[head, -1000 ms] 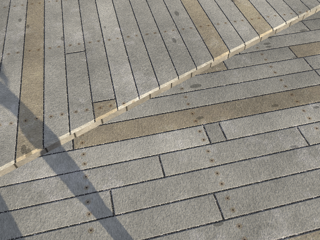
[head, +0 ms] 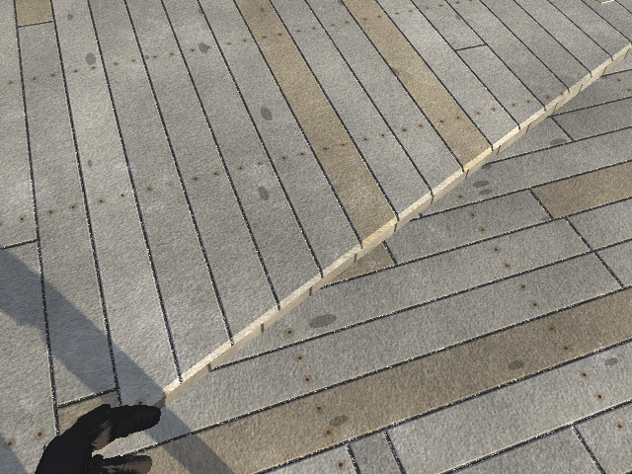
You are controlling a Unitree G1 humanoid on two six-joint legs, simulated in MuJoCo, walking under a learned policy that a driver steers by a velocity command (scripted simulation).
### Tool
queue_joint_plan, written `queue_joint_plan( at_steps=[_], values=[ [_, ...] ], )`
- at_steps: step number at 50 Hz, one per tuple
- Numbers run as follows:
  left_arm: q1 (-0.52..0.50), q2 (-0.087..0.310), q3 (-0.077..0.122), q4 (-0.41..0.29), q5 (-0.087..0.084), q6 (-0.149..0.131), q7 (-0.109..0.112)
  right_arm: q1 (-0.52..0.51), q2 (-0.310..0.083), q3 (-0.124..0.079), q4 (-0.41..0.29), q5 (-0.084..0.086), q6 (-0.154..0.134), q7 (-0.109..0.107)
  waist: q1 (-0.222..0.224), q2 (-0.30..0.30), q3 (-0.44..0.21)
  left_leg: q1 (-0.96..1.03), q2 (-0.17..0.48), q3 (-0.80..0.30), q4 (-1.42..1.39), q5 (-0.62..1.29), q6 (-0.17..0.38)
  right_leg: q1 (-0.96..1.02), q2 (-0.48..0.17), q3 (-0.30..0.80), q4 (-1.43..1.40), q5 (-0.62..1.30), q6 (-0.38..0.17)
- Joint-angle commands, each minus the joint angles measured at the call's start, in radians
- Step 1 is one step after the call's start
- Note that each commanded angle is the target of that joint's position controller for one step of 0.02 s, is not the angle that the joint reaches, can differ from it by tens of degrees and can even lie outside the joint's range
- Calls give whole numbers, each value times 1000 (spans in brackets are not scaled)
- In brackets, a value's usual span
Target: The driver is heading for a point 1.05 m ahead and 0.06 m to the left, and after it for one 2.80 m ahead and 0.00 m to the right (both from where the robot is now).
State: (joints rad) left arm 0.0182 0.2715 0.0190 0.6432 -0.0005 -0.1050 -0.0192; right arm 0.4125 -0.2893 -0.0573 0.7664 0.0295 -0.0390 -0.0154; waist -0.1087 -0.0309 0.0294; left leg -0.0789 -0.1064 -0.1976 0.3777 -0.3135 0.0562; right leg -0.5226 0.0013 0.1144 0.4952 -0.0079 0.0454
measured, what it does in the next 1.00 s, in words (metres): walks ahead: right foot, then left foot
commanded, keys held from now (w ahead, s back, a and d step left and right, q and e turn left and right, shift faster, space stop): w+q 0.42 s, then w+e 0.58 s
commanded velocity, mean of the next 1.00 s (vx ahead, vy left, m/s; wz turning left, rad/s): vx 0.50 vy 0.00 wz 0.14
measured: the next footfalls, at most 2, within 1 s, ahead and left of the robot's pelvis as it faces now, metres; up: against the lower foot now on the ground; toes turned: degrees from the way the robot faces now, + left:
right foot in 0.06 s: +0.20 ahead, -0.13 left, +0.00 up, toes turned +7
left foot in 0.56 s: +0.41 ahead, +0.19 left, +0.00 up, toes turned +19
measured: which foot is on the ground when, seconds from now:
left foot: down 0.00-0.06, up 0.08-0.54, down 0.56-1.00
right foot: up 0.00-0.04, down 0.06-0.56, up 0.58-1.00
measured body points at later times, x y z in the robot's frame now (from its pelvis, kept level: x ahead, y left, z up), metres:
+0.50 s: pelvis +0.25 +0.01 -0.01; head +0.29 +0.03 +0.44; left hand +0.17 +0.29 -0.13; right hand +0.55 -0.13 -0.08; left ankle +0.37 +0.19 -0.71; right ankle +0.16 -0.14 -0.74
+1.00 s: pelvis +0.51 +0.10 +0.00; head +0.53 +0.10 +0.44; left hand +0.65 +0.37 -0.11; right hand +0.58 -0.17 -0.13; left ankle +0.38 +0.18 -0.74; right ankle +0.69 -0.02 -0.69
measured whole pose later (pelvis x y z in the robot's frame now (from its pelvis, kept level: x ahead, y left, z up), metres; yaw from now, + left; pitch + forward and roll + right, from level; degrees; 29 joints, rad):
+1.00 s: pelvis +0.51 +0.10 +0.00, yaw +6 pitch +0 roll +2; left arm 0.13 0.26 0.04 0.76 -0.02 -0.02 -0.04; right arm 0.33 -0.27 -0.07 0.81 -0.01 -0.07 -0.01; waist -0.06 -0.03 0.04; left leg 0.09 -0.02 0.24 0.22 -0.32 0.00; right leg -0.66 -0.09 0.00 0.75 -0.02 -0.01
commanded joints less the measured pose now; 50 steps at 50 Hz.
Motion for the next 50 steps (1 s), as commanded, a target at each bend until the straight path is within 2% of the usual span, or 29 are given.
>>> queue_joint_plan(
  at_steps=[1, 2, 3, 4, 5, 6, 7, 8, 9, 12, 15, 20, 23, 25, 26, 27, 28, 29, 30, 31, 32, 33, 34, 35, 37, 41, 45, 48, 50],
  values=[
    [17, 134, 56, -61, -9, -26, 4, -37, -157, -44, -62, 1, 0, -7, 95, 153, -36, -75, 230, -237, 4, 246, 103, 210, 14, -25, -60, -43, -41],
    [103, 158, 71, -42, -3, -29, 11, -48, -131, -36, -70, -4, 0, -5, 140, 144, -87, -106, 188, -209, 102, 286, 76, 352, -11, -24, -87, -51, -72],
    [249, 208, 87, -29, 11, -30, 21, -58, -75, -15, -91, -18, -4, 0, 206, 60, -216, -213, 134, -137, 353, 193, 42, 589, -161, 109, -67, -110, -138],
    [339, 284, 107, 0, 20, -13, 22, 76, -3, 8, -113, -1, -13, 0, 162, -217, -342, -532, -5, 9, 659, -232, -23, 895, -387, 510, -116, -259, -298],
    [346, 220, 98, 11, -2, -6, 13, 92, -92, -5, -103, 16, -15, -4, 167, -223, -298, -686, 73, 20, 827, -272, -38, 867, -434, 684, -179, -487, -322],
    [301, 149, 80, 1, -5, -3, 15, -2, -155, -23, -102, 14, -10, -5, 187, -110, -164, -719, 112, 19, 881, -177, -47, 750, -381, 543, -201, -489, -278],
    [253, 124, 70, -1, 2, 1, 15, -62, -156, -27, -112, 1, -5, -5, 176, -50, -87, -696, 142, 49, 875, -102, -56, 637, -334, 397, -216, -362, -247],
    [221, 102, 62, 7, 7, 3, 14, -99, -144, -29, -124, -10, -3, -3, 160, -41, -36, -678, 166, 55, 841, -52, -61, 551, -293, 302, -240, -252, -234],
    [205, 90, 58, 14, 14, 3, 15, -108, -128, -31, -131, -9, 0, 4, 140, -65, -14, -644, 191, 61, 815, -19, -62, 490, -262, 223, -265, -183, -222],
    [203, 105, 66, 42, 6, -9, 15, -125, -72, -19, -150, -3, 13, 16, 124, -74, -1, -618, 215, 95, 755, 30, -73, 422, -243, 87, -325, -67, -234],
    [211, 144, 79, 69, 4, -12, 17, -183, -58, -12, -179, -9, 12, 23, 130, -42, 6, -652, 228, 99, 635, 129, -86, 439, -254, -5, -348, 41, -248],
    [244, 186, 85, 106, -5, 1, 22, -332, -42, 2, -218, -8, -5, 53, 181, -14, 32, -589, 206, 168, 369, 334, -60, 473, -235, -160, -348, 104, -212],
    [318, 200, 86, 149, -24, 14, 15, -415, -27, 11, -256, -6, -10, 64, 200, -5, 55, -553, 180, 186, 267, 285, -26, 527, -263, -169, -335, 140, -206],
    [335, 222, 88, 174, -36, 28, 12, -422, -51, 3, -271, -12, -14, 66, 169, -21, 54, -504, 143, 213, 210, 178, 8, 580, -285, -160, -280, 315, -205],
    [332, 240, 89, 181, -39, 35, 14, -373, -77, -8, -262, -21, -15, 64, 128, -42, 13, -408, 113, 236, 187, 142, 27, 594, -284, -162, -204, 494, -198],
    [318, 245, 85, 187, -43, 42, 16, -251, -116, -30, -228, -26, -16, 59, 47, -43, -61, -226, 85, 260, 131, 183, 55, 567, -257, -185, -59, 619, -178],
    [321, 222, 71, 189, -40, 39, 18, -101, -168, -55, -181, -28, -13, 46, -29, -34, -151, 37, 97, 244, 120, 255, 79, 435, -213, -207, 133, 565, -145],
    [347, 130, 38, 153, -10, 27, 13, 51, -266, -78, -156, -49, -5, 25, -56, 124, -313, 416, 358, -69, 156, 291, 166, 110, -121, -225, 496, 111, -90],
    [429, 73, 16, 158, -14, 9, 6, 43, -277, -70, -168, -51, -6, 24, 0, 268, -467, 521, 552, -472, 31, 215, 280, -90, 19, -67, 745, -602, -59],
    [331, 191, 52, 158, -47, 5, 4, 13, -188, -48, -166, -45, -13, 28, -40, 140, -362, 414, 510, -378, -10, 169, 233, -163, -25, 22, 812, -571, -62],
    [271, 188, 56, 130, -58, 5, 4, -44, -159, -37, -152, -36, -19, 30, -6, 146, -200, 273, 468, -203, -39, 201, 194, -208, -69, -14, 780, -485, -65],
    [248, 163, 52, 132, -43, 9, 11, -105, -123, -28, -143, -32, -26, 34, 33, 104, -132, 154, 416, -111, -74, 223, 166, -184, -108, -32, 726, -404, -60],
    [260, 154, 57, 138, -31, 22, 15, -152, -93, -20, -143, -33, -35, 38, 68, 126, -81, 57, 382, -34, -119, 248, 151, -140, -130, -33, 689, -340, -52],
    [305, 133, 56, 154, -31, 38, 15, -177, -79, -19, -139, -41, -46, 39, 99, 141, -70, -14, 369, 14, -170, 236, 148, -77, -144, -27, 691, -283, -44],
    [332, 91, 51, 163, -33, 61, 18, -201, -76, -24, -118, -45, -68, 38, 128, 129, -42, -80, 374, 90, -225, 316, 164, -59, -145, -23, 684, -240, -21],
    [240, 75, 53, 129, -26, 72, 20, -180, -86, -32, -73, -56, -76, 21, 117, 98, 14, -51, 355, 229, -251, 388, 139, -162, -134, 5, 534, -75, -6],
    [129, 44, 38, 90, -20, 71, -7, -146, -118, -42, -45, -49, -62, 7, 75, 80, 51, 4, 365, 319, -260, 394, 121, -160, -119, -63, 335, 55, -21],
    [45, 44, 32, 41, -17, 78, -26, -102, -139, -50, -19, -32, -42, 2, 47, 67, 90, 103, 403, 345, -236, 420, 109, -208, -117, -97, 259, 12, -52],
    [12, 47, 31, 11, -16, 79, -40, -98, -155, -55, -9, -23, -23, -2, 48, 71, 92, 173, 420, 370, -188, 537, 90, -214, -105, -133, 222, -59, -79]
  ],
)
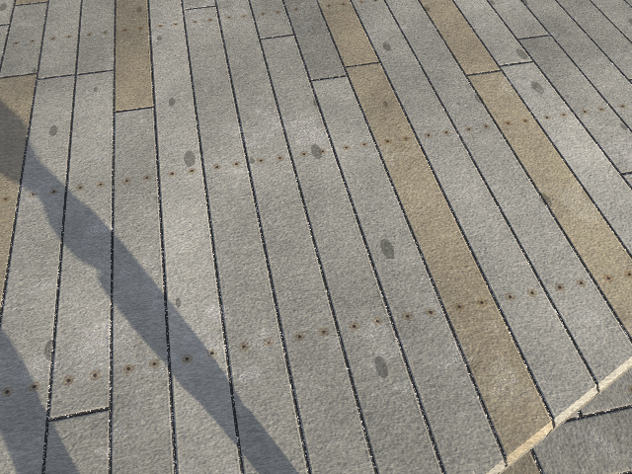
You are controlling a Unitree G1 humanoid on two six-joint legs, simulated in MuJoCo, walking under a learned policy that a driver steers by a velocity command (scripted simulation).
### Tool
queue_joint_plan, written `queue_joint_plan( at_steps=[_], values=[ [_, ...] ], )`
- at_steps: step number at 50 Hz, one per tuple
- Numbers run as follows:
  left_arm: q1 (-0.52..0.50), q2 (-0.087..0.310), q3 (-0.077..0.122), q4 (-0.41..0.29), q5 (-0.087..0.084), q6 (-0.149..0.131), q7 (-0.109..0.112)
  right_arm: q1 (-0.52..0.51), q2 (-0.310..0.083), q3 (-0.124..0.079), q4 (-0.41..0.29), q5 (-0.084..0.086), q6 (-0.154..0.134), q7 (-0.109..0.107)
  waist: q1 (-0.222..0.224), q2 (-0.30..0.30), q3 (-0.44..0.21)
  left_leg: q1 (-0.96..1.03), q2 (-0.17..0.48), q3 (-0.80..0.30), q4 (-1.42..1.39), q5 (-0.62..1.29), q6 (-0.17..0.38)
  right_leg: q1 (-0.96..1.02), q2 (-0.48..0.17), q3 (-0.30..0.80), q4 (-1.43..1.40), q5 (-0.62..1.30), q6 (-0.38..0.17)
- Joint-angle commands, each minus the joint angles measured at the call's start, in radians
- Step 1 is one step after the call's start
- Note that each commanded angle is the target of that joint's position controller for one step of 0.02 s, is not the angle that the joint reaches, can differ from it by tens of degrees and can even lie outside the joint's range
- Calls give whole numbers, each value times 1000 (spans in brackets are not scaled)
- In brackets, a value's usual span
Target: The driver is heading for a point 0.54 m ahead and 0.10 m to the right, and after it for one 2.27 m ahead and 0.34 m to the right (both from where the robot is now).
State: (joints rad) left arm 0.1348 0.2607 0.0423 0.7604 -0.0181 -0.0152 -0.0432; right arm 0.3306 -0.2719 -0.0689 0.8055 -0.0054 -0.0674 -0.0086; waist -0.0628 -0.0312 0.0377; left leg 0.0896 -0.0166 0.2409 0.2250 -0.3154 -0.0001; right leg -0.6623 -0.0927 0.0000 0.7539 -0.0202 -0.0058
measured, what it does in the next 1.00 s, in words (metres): climbs: right foot, then left foot 0.05 m higher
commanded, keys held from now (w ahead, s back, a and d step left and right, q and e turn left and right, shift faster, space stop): w+e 0.52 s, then q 0.48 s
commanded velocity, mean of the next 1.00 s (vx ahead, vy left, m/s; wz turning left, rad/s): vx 0.36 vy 0.00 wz -0.24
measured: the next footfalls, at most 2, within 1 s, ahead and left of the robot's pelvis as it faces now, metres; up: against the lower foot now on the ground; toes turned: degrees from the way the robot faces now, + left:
right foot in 0.12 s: +0.20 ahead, -0.13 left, +0.00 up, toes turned -7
left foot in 0.54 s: +0.55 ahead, +0.01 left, +0.05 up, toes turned -20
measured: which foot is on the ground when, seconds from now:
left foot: down 0.00-0.12, up 0.14-0.52, down 0.54-0.88, up 0.90-1.00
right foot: up 0.00-0.10, down 0.12-0.56, up 0.58-0.86, down 0.88-1.00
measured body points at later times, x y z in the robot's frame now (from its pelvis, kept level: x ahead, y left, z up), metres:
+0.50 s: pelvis +0.29 -0.05 +0.01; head +0.33 -0.08 +0.46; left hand +0.40 +0.21 -0.10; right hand +0.47 -0.32 -0.06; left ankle +0.50 +0.04 -0.67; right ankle +0.16 -0.12 -0.74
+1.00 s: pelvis +0.45 -0.10 +0.05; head +0.46 -0.13 +0.50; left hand +0.68 +0.09 -0.03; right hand +0.48 -0.40 -0.07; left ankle +0.48 +0.03 -0.62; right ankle +0.48 -0.22 -0.69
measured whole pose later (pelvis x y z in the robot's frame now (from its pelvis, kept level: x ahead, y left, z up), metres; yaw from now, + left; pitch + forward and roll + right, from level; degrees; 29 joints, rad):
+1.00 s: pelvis +0.45 -0.10 +0.05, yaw -12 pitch +1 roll +1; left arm 0.14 0.22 0.02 0.65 0.03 -0.01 0.02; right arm 0.26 -0.30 -0.08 0.71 0.01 0.03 -0.04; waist -0.03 0.04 0.02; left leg -0.52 -0.04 -0.06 1.02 -0.47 -0.04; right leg -0.36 0.00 -0.01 0.52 -0.18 -0.03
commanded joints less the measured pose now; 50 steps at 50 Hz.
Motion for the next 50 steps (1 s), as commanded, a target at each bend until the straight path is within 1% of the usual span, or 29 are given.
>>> queue_joint_plan(
  at_steps=[1, 3, 5, 6, 7, 8, 9, 10, 12, 16, 18, 20, 23, 26, 27, 28, 29, 30, 31, 33, 36, 38, 40, 43, 44, 45, 46, 48, 50],
  values=[
    [-100, 65, 12, -117, 2, -10, -20, -26, -184, -46, -51, 15, 15, -11, 15, 82, 62, 20, 327, -47, 14, 697, 134, -25, 17, -54, -50, -95, -45],
    [-53, 106, 35, -128, 2, -2, -21, -1, -206, -51, -48, 24, 36, -14, 47, 97, -8, 53, 301, -18, 209, 1059, 114, 111, 117, -152, -70, -243, -80],
    [201, 187, 88, -73, 1, 3, -6, -21, -226, -48, -47, 45, 32, -13, 196, 91, -156, -114, 255, -6, 580, 1065, 54, 550, 172, -119, -242, -50, -149],
    [310, 267, 110, -41, -9, 13, 18, -11, -139, -21, -64, 5, 13, -9, 207, -66, -216, -419, 171, -27, 895, 343, 1, 850, 9, 149, -254, 70, -208],
    [297, 371, 117, -73, 12, -4, 16, 40, -36, 19, -130, 1, -25, -1, 126, -240, -373, -791, -49, -188, 1267, -301, -68, 1103, -284, 797, -375, 35, -471],
    [327, 273, 99, -68, 16, -16, 14, -91, -128, -1, -127, 34, -58, 8, 221, -32, -397, -898, 9, -355, 1329, -234, -54, 1104, -271, 763, -443, -27, -442],
    [307, 225, 86, -49, 12, -25, 17, -140, -121, 2, -150, 55, -71, 12, 200, -31, -250, -962, 53, -329, 1292, -166, -28, 998, -228, 601, -434, -49, -389],
    [243, 184, 73, -55, 2, -30, 19, -157, -106, 7, -147, 34, -77, 5, 150, 46, -159, -939, 97, -313, 1217, -99, -17, 853, -165, 491, -435, -47, -329],
    [171, 112, 42, -81, 18, -26, 29, -163, -109, -2, -153, 11, -60, 8, 92, -11, -64, -872, 112, -288, 1247, -63, -23, 637, -112, 404, -492, 18, -314],
    [142, 154, 46, -91, 5, -17, 51, -172, -36, 30, -220, -14, -29, 18, 31, 10, -12, -939, 135, -244, 1195, -8, -51, 412, -50, 301, -537, 33, -289],
    [154, 158, 46, -90, 13, -20, 61, -261, -26, 42, -263, -31, -32, 13, 50, -14, 2, -853, 115, -192, 1013, 100, -70, 307, -2, 238, -562, 128, -263],
    [208, 161, 50, -73, 2, -20, 66, -353, 4, 57, -296, -23, -36, 9, 92, -39, -12, -748, 81, -173, 776, 182, -73, 302, 24, 217, -573, 88, -236],
    [263, 179, 54, -52, -9, -22, 68, -380, -50, 38, -313, 22, -43, 8, 96, -103, -39, -689, 37, -202, 540, 211, -57, 470, -58, 311, -553, 83, -219],
    [201, 175, 52, -77, -4, -20, 65, -173, -140, -13, -266, 15, -49, 9, -27, -140, -163, -417, -34, -174, 396, 169, 3, 559, -41, 311, -317, 427, -139],
    [179, 128, 35, -98, 12, -22, 64, -35, -176, -26, -239, -7, -49, 8, -86, -99, -277, -183, 46, -236, 392, 235, 54, 491, 27, 240, -85, 476, -90],
    [267, 52, 23, -129, 1, -26, 70, 79, -254, -45, -217, -53, -40, 7, -58, 202, -453, 132, 298, -709, 287, 156, 222, 187, 184, 167, 308, 125, -11],
    [353, 54, 15, -91, 5, -33, 50, 86, -212, -33, -200, -56, -38, 9, -13, 438, -500, 144, 425, -1132, 86, 174, 340, 60, 256, 224, 548, -507, 16],
    [371, 115, 35, -55, -7, -32, 33, -13, -123, -10, -212, -17, -35, 5, 17, 284, -316, -1, 427, -1033, 114, 86, 341, -23, 204, 243, 715, -516, 26],
    [268, 110, 25, -80, 0, -24, 29, -47, -76, 4, -201, 8, -22, 2, 19, 181, -184, -139, 368, -851, 134, 87, 313, -58, 156, 153, 747, -496, 29],
    [140, 106, 24, -136, 29, -21, 37, -107, -68, 8, -181, 8, -25, 9, 65, 81, -60, -355, 271, -639, 90, 251, 240, 0, 68, 101, 597, -432, 4],
    [160, 40, -2, -127, 22, -19, 42, -160, -85, 0, -165, 6, -19, 14, 118, 126, -69, -455, 160, -423, 86, 588, 217, 162, 71, 28, 253, -446, 22],
    [102, 6, -20, -133, 24, -26, 48, -131, -136, -20, -149, 8, 7, 1, 85, 159, -127, -412, 153, -395, 99, 674, 233, 258, 106, 12, 19, -395, 49],
    [100, 52, -7, -126, 23, -23, 49, -110, -174, -34, -146, 19, 26, -10, 84, 178, -203, -370, 192, -440, 126, 610, 234, 350, 123, 22, -71, -194, 52],
    [86, 85, 14, -137, 33, -9, 53, -127, -142, -28, -161, 34, 44, -20, 110, 154, -168, -497, 145, -476, 179, 230, 147, 510, 122, 29, -237, -53, 9],
    [99, 113, 26, -150, 41, -5, 60, -118, -102, -17, -163, 24, 48, -20, 120, 113, -152, -567, 98, -468, 246, 50, 95, 573, 46, 90, -296, -86, -25],
    [123, 177, 37, -168, 56, 0, 71, -99, -24, 4, -176, 3, 53, -17, 108, -99, -160, -656, -13, -376, 506, -216, 27, 624, -182, 307, -393, -24, -99],
    [115, 224, 53, -163, 72, 5, 67, -65, -60, -6, -204, 18, 59, -27, 85, -285, -145, -745, -43, -305, 699, -322, 2, 532, -329, 501, -498, -127, -232],
    [11, 107, 25, -182, 50, -10, 65, -24, -162, -43, -161, 23, 85, -38, 54, -152, -82, -771, 14, -340, 914, -212, -32, 479, -239, 391, -503, -219, -229],
    [-56, 77, 16, -187, 32, -15, 67, 5, -143, -50, -138, 14, 111, -48, 33, -107, -78, -764, 32, -336, 994, -130, -71, 470, -183, 258, -480, -101, -193]
  ],
)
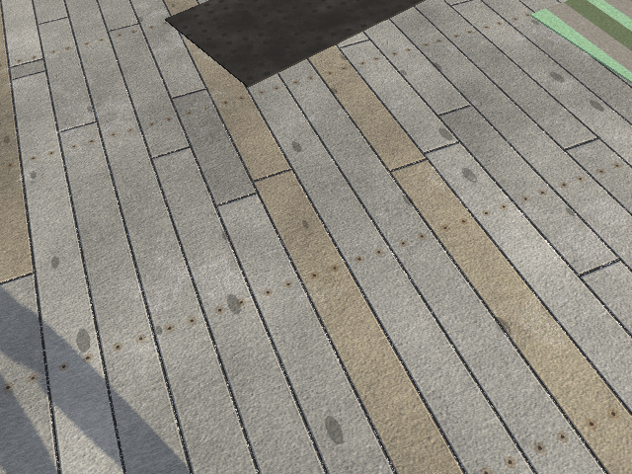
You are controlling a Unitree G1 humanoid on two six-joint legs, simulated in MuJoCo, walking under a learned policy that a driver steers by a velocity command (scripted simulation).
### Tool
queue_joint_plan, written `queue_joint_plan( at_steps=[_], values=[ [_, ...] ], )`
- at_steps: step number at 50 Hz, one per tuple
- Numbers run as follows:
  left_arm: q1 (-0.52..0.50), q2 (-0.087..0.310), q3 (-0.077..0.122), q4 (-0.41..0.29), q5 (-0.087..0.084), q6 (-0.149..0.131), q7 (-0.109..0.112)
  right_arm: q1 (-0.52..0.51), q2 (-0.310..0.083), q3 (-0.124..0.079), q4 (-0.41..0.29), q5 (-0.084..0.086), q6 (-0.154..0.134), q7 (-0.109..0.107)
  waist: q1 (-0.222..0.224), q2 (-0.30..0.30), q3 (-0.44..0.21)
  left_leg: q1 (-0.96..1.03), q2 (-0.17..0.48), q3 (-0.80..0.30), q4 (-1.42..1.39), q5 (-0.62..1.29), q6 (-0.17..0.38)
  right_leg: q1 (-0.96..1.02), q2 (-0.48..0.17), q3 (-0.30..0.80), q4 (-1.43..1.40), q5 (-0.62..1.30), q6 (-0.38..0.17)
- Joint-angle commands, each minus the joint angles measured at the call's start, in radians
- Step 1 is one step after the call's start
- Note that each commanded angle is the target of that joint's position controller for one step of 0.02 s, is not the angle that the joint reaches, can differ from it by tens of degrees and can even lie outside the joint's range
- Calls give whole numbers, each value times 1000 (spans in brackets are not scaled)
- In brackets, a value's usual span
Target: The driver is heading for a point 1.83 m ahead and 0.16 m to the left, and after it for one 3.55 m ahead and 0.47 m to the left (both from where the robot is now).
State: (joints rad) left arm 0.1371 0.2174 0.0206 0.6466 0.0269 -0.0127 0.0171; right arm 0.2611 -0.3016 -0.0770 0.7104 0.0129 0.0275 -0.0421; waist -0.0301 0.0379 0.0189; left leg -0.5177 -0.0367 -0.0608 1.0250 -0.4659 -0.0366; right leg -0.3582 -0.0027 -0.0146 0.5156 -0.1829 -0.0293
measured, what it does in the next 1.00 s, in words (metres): steps on the spot: left foot, then right foot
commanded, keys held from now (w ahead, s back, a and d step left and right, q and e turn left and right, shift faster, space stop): q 0.40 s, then e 0.60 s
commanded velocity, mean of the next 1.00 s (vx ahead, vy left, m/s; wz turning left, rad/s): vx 0.02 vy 0.00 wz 0.10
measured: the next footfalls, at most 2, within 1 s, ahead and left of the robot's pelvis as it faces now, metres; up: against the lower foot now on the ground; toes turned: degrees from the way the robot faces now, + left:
left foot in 0.30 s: +0.05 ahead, +0.15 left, +0.00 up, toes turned +14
right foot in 0.72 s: +0.08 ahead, -0.07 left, +0.00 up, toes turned +11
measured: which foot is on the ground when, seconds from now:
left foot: up 0.00-0.28, down 0.30-0.76, up 0.78-1.00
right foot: down 0.00-0.30, up 0.32-0.70, down 0.72-1.00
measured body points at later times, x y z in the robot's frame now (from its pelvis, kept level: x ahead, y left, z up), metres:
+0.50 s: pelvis +0.02 +0.05 +0.01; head +0.05 +0.09 +0.45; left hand +0.07 +0.37 -0.11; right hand +0.25 -0.16 -0.07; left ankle +0.01 +0.14 -0.73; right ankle +0.05 -0.10 -0.65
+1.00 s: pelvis +0.00 +0.06 +0.00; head +0.04 +0.07 +0.45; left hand +0.12 +0.36 -0.10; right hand +0.19 -0.20 -0.09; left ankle -0.01 +0.17 -0.72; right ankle +0.04 -0.08 -0.73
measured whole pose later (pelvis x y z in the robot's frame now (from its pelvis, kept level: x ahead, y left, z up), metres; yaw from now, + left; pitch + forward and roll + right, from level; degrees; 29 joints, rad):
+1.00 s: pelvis +0.00 +0.06 +0.00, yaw +3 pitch +2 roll +1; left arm 0.17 0.31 0.08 0.70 -0.03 0.05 0.03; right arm 0.12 -0.29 -0.08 0.68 0.01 0.01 -0.01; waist 0.02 -0.02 0.05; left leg -0.34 -0.05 -0.04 0.68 -0.40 -0.04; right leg -0.33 0.02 0.16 0.51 -0.21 0.03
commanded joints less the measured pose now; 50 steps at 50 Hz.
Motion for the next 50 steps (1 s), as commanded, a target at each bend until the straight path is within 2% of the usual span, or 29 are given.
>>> queue_joint_plan(
  at_steps=[1, 3, 7, 11, 14, 15, 16, 17, 18, 19, 20, 21, 22, 26, 28, 30, 32, 35, 36, 37, 38, 39, 41, 42, 43, 44, 45, 47, 50],
  values=[
    [-56, 122, 37, -68, -8, -18, 11, 65, -98, -39, -49, -4, 19, -13, 3, -165, -63, -137, 55, -20, 219, 51, -49, 152, -260, 216, -236, 149, -175],
    [-38, 128, 42, -53, -3, -13, 21, 22, -68, -31, -76, 4, 19, -6, 18, -158, -75, -136, 65, 6, 165, 91, -67, 186, -254, 147, -229, 235, -190],
    [-14, 172, 65, -29, -8, 7, 33, -71, -22, -6, -129, 2, 15, 22, 59, -165, -107, -57, 96, 48, -70, 88, -66, 246, -282, 84, -208, 300, -213],
    [-9, 220, 86, -12, -23, 17, 16, -78, -59, -12, -152, 6, 21, 48, 59, -196, -122, 70, 82, 102, -247, 88, -21, 251, -319, 57, -175, 367, -209],
    [-26, 224, 92, 4, -56, 18, 12, -20, -66, -22, -140, 4, 24, 62, 8, -187, -122, 220, 47, 140, -508, 246, 47, 220, -300, 4, -75, 317, -137],
    [27, 196, 88, 31, -56, 17, 10, 7, -98, -35, -132, -2, 22, 56, 6, -129, -123, 324, 35, 105, -606, 364, 82, 155, -254, -48, 7, 199, -69],
    [42, 142, 75, 25, -21, 15, 4, 31, -201, -63, -143, -5, 19, 39, 26, 107, -125, 479, 221, -160, -661, 662, 157, -55, -153, -147, 253, -93, 32],
    [-25, 132, 66, -37, 5, 13, 11, 10, -276, -73, -174, -31, 9, 36, 9, 305, -110, 499, 427, -444, -670, 817, 365, -318, -6, -101, 468, -469, 105],
    [-85, 176, 82, -36, -3, 13, 15, 23, -215, -58, -176, -44, -10, 40, -48, 171, -156, 475, 405, -412, -680, 755, 400, -330, -17, 37, 623, -475, 105],
    [-80, 180, 86, -29, -22, 17, 15, -18, -188, -46, -172, -39, -23, 39, -16, 131, -132, 448, 348, -327, -672, 703, 348, -338, -30, 65, 661, -395, 96],
    [-52, 171, 88, -4, -21, 20, 22, -73, -165, -43, -178, -21, -27, 33, 11, 80, -123, 434, 291, -276, -662, 641, 293, -342, -37, 77, 644, -321, 96],
    [-29, 180, 91, 10, -16, 26, 27, -122, -127, -27, -185, -5, -25, 28, 29, 79, -125, 430, 277, -236, -656, 666, 268, -338, -43, 76, 634, -270, 105],
    [-6, 175, 90, 26, -16, 28, 25, -141, -101, -13, -188, -7, -24, 22, 42, 89, -143, 401, 258, -194, -651, 730, 264, -281, -35, 61, 653, -229, 115],
    [26, 112, 61, 59, -31, 32, 13, -153, -19, 26, -153, -34, -34, 19, 47, 81, -157, 375, 218, -95, -658, 678, 243, -111, -61, 54, 413, -135, 123],
    [3, 102, 49, 55, -31, 34, 4, -138, -30, 26, -125, -43, -34, 21, 20, 103, -128, 345, 226, -94, -675, 584, 251, -18, -66, 41, 273, -142, 118],
    [-6, 149, 58, 44, -38, 37, 1, -131, -76, 14, -102, -45, -30, 25, 4, 113, -83, 325, 252, -128, -683, 497, 272, 10, -53, 21, 216, -179, 108],
    [2, 176, 65, 38, -44, 36, -1, -143, -106, 5, -90, -32, -23, 23, 7, 102, -44, 328, 274, -161, -672, 471, 280, 0, -41, 9, 167, -191, 91],
    [41, 167, 61, 41, -35, 27, -5, -129, -120, -5, -64, -8, -14, 12, 37, 60, -33, 352, 266, -141, -617, 523, 239, 48, -30, -1, -10, -7, 48],
    [39, 193, 65, 33, -29, 25, -5, -113, -113, -8, -59, -8, -17, 7, 31, 18, -43, 344, 233, -111, -577, 469, 199, 78, -56, 48, -30, 159, 20],
    [35, 249, 81, 30, -30, 24, -2, -103, -93, -8, -76, -26, -24, 4, -5, -105, -60, 309, 147, -25, -512, 393, 149, 102, -103, 124, 0, 351, -25],
    [54, 248, 88, 35, -46, 25, -1, -139, -72, -7, -90, -39, -26, 0, 7, -202, -83, 280, 53, 83, -421, 309, 91, 100, -154, 233, -55, 326, -98],
    [64, 241, 88, 25, -41, 23, 0, -198, -57, -6, -101, -39, -25, -3, 43, -250, -62, 196, -8, 118, -328, 214, 51, 128, -217, 355, -120, 302, -164],
    [86, 231, 86, 16, -20, 8, 9, -241, -25, -5, -119, -24, -18, -1, 83, -300, -72, 28, -43, 41, -111, -126, 36, 221, -305, 497, -179, 346, -257],
    [86, 241, 89, 10, -17, -4, 10, -225, -40, -13, -118, -15, -16, 6, 81, -244, -82, -23, -26, -4, 17, -191, 29, 249, -318, 499, -170, 399, -270],
    [54, 249, 92, 1, -28, -8, 14, -198, -45, -17, -112, -11, -15, 10, 53, -178, -94, -35, 0, -26, 32, -160, 22, 257, -295, 454, -147, 418, -241],
    [16, 246, 94, -7, -43, -3, 17, -185, -39, -15, -110, -11, -16, 11, 35, -149, -95, -26, 17, -22, -51, -114, 14, 253, -256, 406, -137, 395, -199],
    [-2, 240, 95, -11, -53, 9, 21, -190, -25, -10, -109, -14, -19, 11, 39, -151, -96, -2, 12, 0, -133, -71, 0, 247, -223, 382, -128, 385, -174],
    [-11, 243, 101, -19, -54, 41, 24, -174, -3, -3, -106, -8, -27, 22, 45, -185, -119, 104, -11, 29, -263, 10, -15, 205, -182, 363, -114, 372, -157],
    [-40, 243, 104, -39, -67, 62, 18, -67, -32, -18, -77, 3, -34, 40, 8, -217, -139, 269, -34, 55, -544, 200, -6, 147, -145, 391, -82, 252, -123]
  ],
)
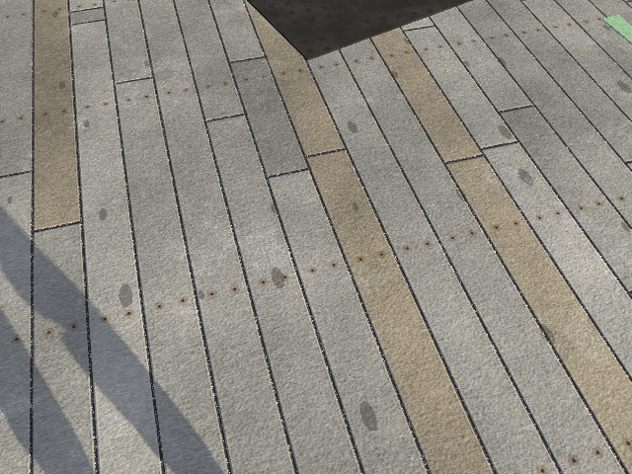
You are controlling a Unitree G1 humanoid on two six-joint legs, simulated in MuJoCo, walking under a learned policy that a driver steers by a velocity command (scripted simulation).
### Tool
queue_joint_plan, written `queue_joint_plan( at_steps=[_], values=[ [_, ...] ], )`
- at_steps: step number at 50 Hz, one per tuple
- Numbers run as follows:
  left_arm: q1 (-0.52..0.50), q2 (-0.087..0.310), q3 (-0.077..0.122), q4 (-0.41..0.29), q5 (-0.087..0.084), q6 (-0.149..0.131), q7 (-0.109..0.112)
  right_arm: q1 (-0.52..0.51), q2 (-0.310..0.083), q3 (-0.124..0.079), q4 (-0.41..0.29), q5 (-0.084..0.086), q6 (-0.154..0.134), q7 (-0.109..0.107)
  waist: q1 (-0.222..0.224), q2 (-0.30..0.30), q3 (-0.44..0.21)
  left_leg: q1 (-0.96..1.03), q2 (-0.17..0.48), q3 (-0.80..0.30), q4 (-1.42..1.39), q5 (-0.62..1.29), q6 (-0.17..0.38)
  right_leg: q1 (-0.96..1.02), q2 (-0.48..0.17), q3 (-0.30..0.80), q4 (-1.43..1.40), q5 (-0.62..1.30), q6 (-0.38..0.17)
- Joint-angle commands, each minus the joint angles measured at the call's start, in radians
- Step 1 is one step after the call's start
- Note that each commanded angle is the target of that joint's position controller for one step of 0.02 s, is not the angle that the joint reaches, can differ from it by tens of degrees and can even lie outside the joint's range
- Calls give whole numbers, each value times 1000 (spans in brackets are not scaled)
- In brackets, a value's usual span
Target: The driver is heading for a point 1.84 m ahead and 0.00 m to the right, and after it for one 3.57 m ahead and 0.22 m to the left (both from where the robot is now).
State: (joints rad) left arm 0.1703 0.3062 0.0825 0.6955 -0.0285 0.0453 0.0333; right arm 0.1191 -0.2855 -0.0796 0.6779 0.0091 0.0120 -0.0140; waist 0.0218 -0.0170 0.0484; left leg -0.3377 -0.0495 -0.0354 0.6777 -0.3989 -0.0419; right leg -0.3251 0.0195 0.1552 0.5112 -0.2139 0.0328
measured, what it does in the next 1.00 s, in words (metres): walks ahead: left foot, then right foot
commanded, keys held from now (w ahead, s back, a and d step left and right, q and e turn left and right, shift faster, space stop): w+e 0.32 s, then w+q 0.68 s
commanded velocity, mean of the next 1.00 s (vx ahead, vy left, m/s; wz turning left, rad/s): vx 0.38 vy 0.00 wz -0.03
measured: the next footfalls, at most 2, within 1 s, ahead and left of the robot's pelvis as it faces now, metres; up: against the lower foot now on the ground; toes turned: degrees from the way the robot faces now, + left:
left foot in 0.04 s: +0.04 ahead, +0.11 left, +0.00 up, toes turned -5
right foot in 0.58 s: +0.19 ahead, -0.21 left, +0.00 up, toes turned -13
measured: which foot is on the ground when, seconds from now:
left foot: up 0.00-0.02, down 0.04-0.56, up 0.58-1.00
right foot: down 0.00-0.04, up 0.06-0.56, down 0.58-1.00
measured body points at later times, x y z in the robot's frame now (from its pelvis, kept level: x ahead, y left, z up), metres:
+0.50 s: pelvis +0.08 -0.03 +0.01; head +0.10 -0.03 +0.46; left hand +0.34 +0.14 -0.07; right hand +0.02 -0.31 -0.11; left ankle +0.00 +0.11 -0.74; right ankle +0.15 -0.21 -0.70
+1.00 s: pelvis +0.31 -0.12 -0.01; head +0.34 -0.11 +0.44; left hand +0.32 +0.17 -0.13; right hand +0.52 -0.34 -0.09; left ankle +0.49 +0.01 -0.70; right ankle +0.16 -0.20 -0.74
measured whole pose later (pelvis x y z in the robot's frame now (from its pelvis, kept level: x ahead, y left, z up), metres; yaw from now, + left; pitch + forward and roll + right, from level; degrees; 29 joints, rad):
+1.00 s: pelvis +0.31 -0.12 -0.01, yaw +2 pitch +1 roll -2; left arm 0.37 0.27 0.07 0.81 0.00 -0.08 0.01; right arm 0.09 -0.26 -0.05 0.68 0.02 -0.03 0.06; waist 0.08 0.04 0.04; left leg -0.67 0.07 0.03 0.69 0.00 0.05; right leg 0.13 0.02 -0.26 0.21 -0.36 0.00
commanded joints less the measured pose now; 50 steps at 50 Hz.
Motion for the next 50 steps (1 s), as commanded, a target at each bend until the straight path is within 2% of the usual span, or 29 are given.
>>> queue_joint_plan(
  at_steps=[1, 2, 3, 4, 5, 6, 7, 10, 16, 17, 20, 24, 25, 26, 27, 28, 29, 30, 31, 32, 33, 34, 35, 37, 41, 43, 47, 49, 50],
  values=[
    [-62, 132, 36, -89, -16, 4, 3, 122, -68, -25, -30, 2, -18, 11, -60, -129, -184, 197, -7, 29, -295, 193, 19, 41, -125, 207, -56, 65, -147],
    [-26, 72, 20, -89, -1, 2, -1, 164, -138, -43, -33, -11, -14, 0, -53, 55, -184, 328, 190, -177, -365, 75, 87, -144, -31, 117, 128, -257, -82],
    [-21, 67, 21, -116, 1, -13, -2, 162, -238, -62, -42, -45, -12, 3, -42, 303, -119, 263, 414, -517, -483, -160, 238, -363, 82, -12, 363, -384, -44],
    [-41, 126, 35, -123, 6, -31, -2, 116, -208, -49, -70, -62, -34, 2, -37, 256, -67, 192, 459, -617, -543, -351, 309, -407, 0, 32, 535, -335, -42],
    [-38, 163, 49, -104, 3, -35, -7, 59, -156, -33, -76, -43, -49, -7, -12, 193, -17, 177, 413, -521, -537, -357, 273, -440, -20, 24, 598, -252, -40],
    [-3, 155, 51, -76, 12, -34, -7, 32, -135, -26, -81, -22, -58, -18, 4, 155, -11, 205, 358, -422, -527, -303, 227, -455, -31, 5, 632, -190, -25],
    [1, 139, 48, -65, 18, -35, -8, 38, -123, -21, -75, -12, -65, -26, -6, 139, -12, 231, 331, -348, -524, -236, 202, -471, -44, -9, 659, -131, -11],
    [-28, 90, 33, -75, 8, -48, -22, 132, -109, -14, -51, -21, -86, -31, -50, 121, -14, 267, 295, -201, -544, -116, 191, -488, -60, -56, 705, -10, 12],
    [-79, 63, 22, -122, 4, -60, -40, 221, -135, -26, -17, -20, -93, -20, -89, 126, 18, 361, 342, -84, -575, 18, 227, -554, -88, -57, 536, 75, 43],
    [-85, 43, 13, -125, 6, -63, -42, 235, -135, -26, -6, -18, -94, -17, -94, 118, 21, 346, 342, -71, -581, 41, 235, -523, -88, -58, 483, 83, 40],
    [-121, 8, -9, -140, 11, -79, -55, 240, -147, -27, 23, 1, -88, -6, -89, 111, 51, 300, 337, -29, -597, 121, 252, -423, -102, -126, 307, 82, 17],
    [-163, 21, -15, -156, 1, -103, -74, 269, -178, -31, 58, 25, -78, 12, -97, 131, 72, 265, 337, -23, -557, 195, 254, -249, -77, -181, 117, 14, -24],
    [-153, 35, -11, -158, -3, -109, -78, 270, -189, -33, 67, 30, -75, 16, -84, 140, 67, 274, 347, -39, -535, 207, 250, -208, -68, -180, 71, -2, -38],
    [-107, 52, -3, -149, -6, -115, -80, 259, -199, -33, 74, 34, -70, 18, -47, 145, 47, 268, 352, -48, -495, 250, 239, -127, -52, -187, 16, 11, -53],
    [-9, 77, 14, -121, -5, -119, -76, 235, -198, -29, 78, 35, -66, 18, 19, 136, -4, 231, 328, -23, -389, 387, 214, 31, -24, -205, -48, 56, -74],
    [142, 133, 42, -76, -1, -119, -64, 241, -155, -14, 83, 28, -70, 19, 86, 97, -115, 156, 260, 38, -180, 488, 174, 269, -28, -189, -52, 77, -101],
    [328, 208, 62, -54, 20, -113, -46, 232, -65, 21, 50, -6, -77, 22, 153, -62, -295, -62, 186, 91, 183, 190, 116, 572, -255, 56, -41, 15, -158],
    [327, 276, 64, -69, 46, -116, -44, 286, 5, 39, 10, 11, -97, 20, 91, -284, -359, -383, 36, 8, 479, -195, 71, 707, -454, 480, -174, -158, -284],
    [290, 179, 42, -71, 45, -129, -47, 238, -107, 8, 25, 41, -104, 18, 114, -154, -286, -455, 77, -99, 609, -144, 69, 593, -450, 490, -246, -274, -287],
    [229, 124, 21, -67, 30, -134, -51, 192, -135, -3, 10, 48, -102, 20, 81, -150, -174, -487, 121, -90, 617, -50, 83, 494, -416, 339, -259, -268, -253],
    [164, 77, 6, -65, 23, -137, -55, 180, -123, -4, 17, 38, -95, 18, 45, -120, -117, -462, 157, -75, 586, 43, 78, 400, -362, 225, -284, -198, -226],
    [115, 46, -3, -62, 23, -142, -57, 177, -117, -7, 24, 25, -85, 17, 18, -126, -66, -426, 177, -73, 541, 115, 67, 318, -317, 122, -316, -110, -208],
    [90, 34, -4, -56, 33, -150, -55, 198, -100, -7, 33, 25, -73, 21, -8, -132, -47, -373, 191, -75, 528, 170, 60, 259, -291, 46, -345, -36, -194],
    [82, 36, 2, -36, 41, -167, -49, 207, -61, -2, 41, 28, -56, 26, -29, -100, -27, -353, 184, -74, 520, 225, 48, 219, -276, -60, -363, 147, -194],
    [101, 60, 11, 1, 46, -171, -36, 120, -42, 4, 11, 19, -47, 30, -22, -51, 22, -408, 165, -81, 347, 353, 37, 230, -261, -200, -382, 290, -193],
    [106, 81, 15, 12, 42, -166, -29, 49, -30, 12, -11, 14, -51, 45, -1, -43, 42, -381, 157, -33, 204, 433, 44, 233, -253, -256, -397, 292, -182],
    [170, 121, 27, 50, 27, -145, -18, -94, -13, 28, -67, 15, -59, 76, 50, -10, 87, -400, 148, 41, 30, 446, 77, 343, -291, -317, -383, 365, -172],
    [182, 138, 31, 62, 19, -128, -16, -130, -22, 27, -94, 17, -60, 88, 48, -18, 82, -386, 127, 79, -24, 397, 101, 410, -302, -345, -333, 494, -161],
    [177, 154, 34, 63, 18, -120, -13, -128, -36, 22, -104, 17, -59, 91, 33, -33, 59, -343, 100, 107, -38, 358, 118, 433, -302, -361, -284, 650, -152]
  ],
)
